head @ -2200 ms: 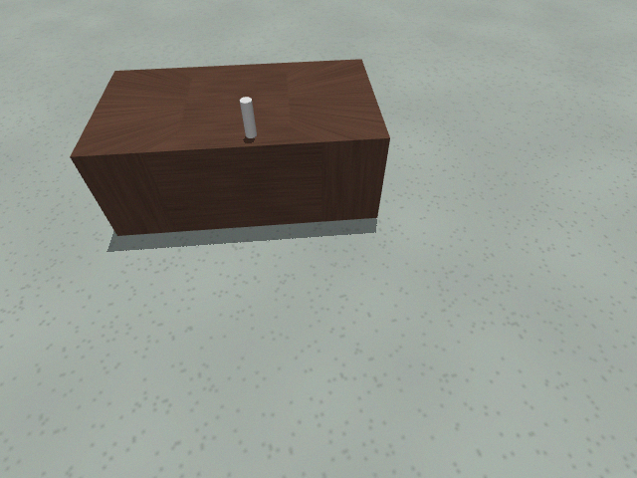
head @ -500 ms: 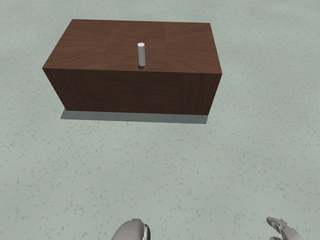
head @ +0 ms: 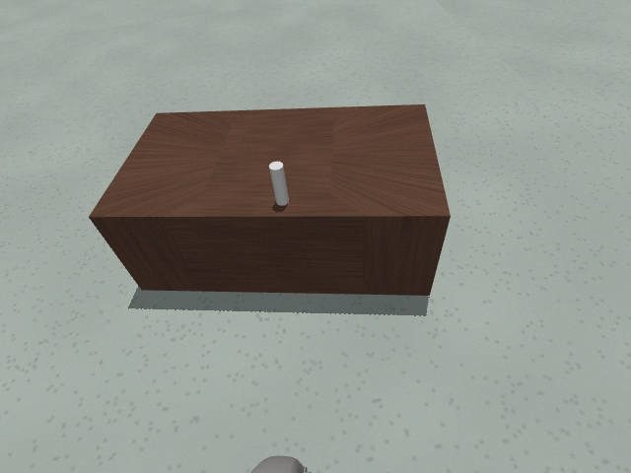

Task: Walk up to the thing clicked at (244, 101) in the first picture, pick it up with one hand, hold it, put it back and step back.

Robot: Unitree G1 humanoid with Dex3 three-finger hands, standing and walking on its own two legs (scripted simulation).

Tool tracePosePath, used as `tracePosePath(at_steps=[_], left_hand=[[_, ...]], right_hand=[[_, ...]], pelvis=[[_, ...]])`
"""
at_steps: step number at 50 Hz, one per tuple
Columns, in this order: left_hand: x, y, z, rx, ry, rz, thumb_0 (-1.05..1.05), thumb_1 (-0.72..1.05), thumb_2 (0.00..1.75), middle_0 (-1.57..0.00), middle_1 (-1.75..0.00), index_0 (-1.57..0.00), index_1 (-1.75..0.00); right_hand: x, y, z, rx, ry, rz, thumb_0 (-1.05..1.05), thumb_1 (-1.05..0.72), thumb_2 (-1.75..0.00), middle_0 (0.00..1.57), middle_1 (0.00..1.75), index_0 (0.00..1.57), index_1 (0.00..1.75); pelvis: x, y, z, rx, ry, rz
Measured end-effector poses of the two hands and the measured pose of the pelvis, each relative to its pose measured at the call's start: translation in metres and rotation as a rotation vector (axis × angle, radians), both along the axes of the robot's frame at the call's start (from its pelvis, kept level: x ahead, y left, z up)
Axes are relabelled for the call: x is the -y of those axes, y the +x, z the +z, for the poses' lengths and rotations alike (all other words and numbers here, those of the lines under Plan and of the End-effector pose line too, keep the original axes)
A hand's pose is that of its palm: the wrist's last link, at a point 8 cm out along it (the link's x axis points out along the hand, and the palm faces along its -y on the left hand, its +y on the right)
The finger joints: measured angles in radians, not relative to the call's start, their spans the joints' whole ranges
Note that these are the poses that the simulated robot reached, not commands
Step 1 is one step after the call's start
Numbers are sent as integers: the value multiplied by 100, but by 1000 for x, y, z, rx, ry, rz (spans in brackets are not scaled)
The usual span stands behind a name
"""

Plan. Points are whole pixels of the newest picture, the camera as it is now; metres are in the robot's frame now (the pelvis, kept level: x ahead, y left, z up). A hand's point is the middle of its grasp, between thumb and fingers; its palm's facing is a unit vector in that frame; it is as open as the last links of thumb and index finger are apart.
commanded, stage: walk up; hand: left
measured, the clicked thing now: (279, 184) +0.94 +0.20 -0.27
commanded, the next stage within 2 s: none
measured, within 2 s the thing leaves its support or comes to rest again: neither
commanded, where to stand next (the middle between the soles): +0.55 -0.01 m, yaw -1 degrees
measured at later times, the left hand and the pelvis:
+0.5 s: hand (169, 390) +0.26 +0.28 -0.13, palm faces -0.07 -0.93 -0.35, open 7.4 cm; pelvis +0.19 +0.01 +0.00, yaw -1 degrees
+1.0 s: hand (194, 321) +0.40 +0.28 -0.15, palm faces -0.02 -0.93 -0.36, open 7.4 cm; pelvis +0.37 +0.00 -0.01, yaw +0 degrees
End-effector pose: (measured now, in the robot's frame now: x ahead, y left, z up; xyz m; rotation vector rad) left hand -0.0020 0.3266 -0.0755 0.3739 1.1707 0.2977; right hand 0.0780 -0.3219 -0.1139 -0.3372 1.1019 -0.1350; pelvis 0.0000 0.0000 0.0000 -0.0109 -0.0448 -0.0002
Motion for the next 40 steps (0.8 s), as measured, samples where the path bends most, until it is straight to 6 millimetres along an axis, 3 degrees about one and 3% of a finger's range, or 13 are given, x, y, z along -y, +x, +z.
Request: tracePosePath(at_steps=[7, 13, 17, 22, 26, 30, 34, 40], left_hand=[[1, 28, -11, -70, -52, 37, 1, 90, 90, -21, -30, -21, -30], [-14, 86, -45, -96, -87, 27, 1, 90, 90, -21, -30, -21, -30], [-13, 146, -44, -59, -101, -26, 1, 90, 90, -21, -30, -20, -30], [-8, 218, -30, 9, -104, -91, 1, 91, 90, -21, -30, -20, -30], [1, 271, -18, 39, -86, -136, 1, 91, 90, -20, -30, -20, -30], [12, 319, -12, 76, -39, -163, 1, 90, 90, -21, -30, -20, -30], [24, 348, -6, 129, -9, -143, 0, 91, 90, -20, -30, -20, -30], [32, 360, 3, 90, -24, -107, 0, 90, 90, -21, -30, -21, -30]], right_hand=[[-22, 80, 15, -6, 11, 78, 1, -90, -90, 20, 30, 20, 30], [-38, 147, 16, 82, -38, 83, 1, -90, -90, 20, 30, 21, 30], [-39, 163, 29, 110, -42, 27, 1, -90, -90, 20, 30, 21, 30], [-27, 167, 35, 72, -56, -6, 1, -90, -90, 20, 30, 21, 30], [-8, 169, 28, 23, -53, -42, 1, -90, -90, 20, 31, 21, 30], [16, 181, 8, -28, -41, -76, 1, -90, -90, 20, 31, 21, 30], [26, 206, -7, -83, -31, -77, 1, -90, -90, 20, 30, 20, 30], [17, 260, 0, -71, 7, -38, 1, -90, -90, 20, 30, 20, 30]], pelvis=[[-4, 56, 5, -11, 1, 22], [-23, 108, -13, 1, 10, 26], [-24, 137, -5, 8, 19, 12], [-19, 171, 3, 4, 27, -3], [-9, 199, 3, 1, 32, -11], [9, 234, -6, -2, 36, -16], [22, 261, -10, 8, 19, -10], [22, 297, 3, 2, 11, -8]])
